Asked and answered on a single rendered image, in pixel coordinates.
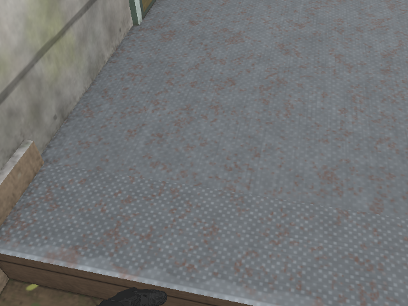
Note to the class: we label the robot left hand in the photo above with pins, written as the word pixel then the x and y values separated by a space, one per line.
pixel 136 297

